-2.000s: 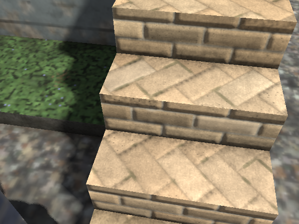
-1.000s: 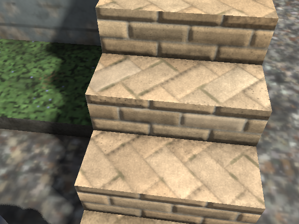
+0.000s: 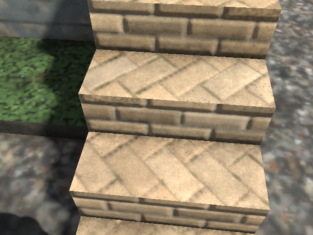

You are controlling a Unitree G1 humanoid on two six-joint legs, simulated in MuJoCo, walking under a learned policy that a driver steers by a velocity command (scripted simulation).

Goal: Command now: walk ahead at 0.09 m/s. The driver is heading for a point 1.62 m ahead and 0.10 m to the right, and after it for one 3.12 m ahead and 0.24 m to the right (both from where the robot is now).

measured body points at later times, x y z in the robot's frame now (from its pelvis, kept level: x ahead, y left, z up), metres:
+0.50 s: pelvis -0.02 -0.01 +0.00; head -0.02 +0.00 +0.45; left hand -0.02 +0.24 -0.16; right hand +0.08 -0.26 -0.14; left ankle +0.01 +0.13 -0.74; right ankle -0.05 -0.07 -0.74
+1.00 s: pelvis -0.02 -0.03 +0.00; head -0.02 -0.02 +0.45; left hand -0.03 +0.22 -0.16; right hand +0.06 -0.27 -0.15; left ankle +0.01 +0.13 -0.74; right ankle -0.05 -0.07 -0.74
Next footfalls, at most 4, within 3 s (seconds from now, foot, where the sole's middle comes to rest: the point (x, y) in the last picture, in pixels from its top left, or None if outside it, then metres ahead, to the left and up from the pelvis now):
none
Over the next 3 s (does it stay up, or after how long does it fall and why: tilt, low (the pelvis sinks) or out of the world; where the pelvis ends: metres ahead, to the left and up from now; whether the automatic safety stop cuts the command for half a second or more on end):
stays up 0.00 0.01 0.01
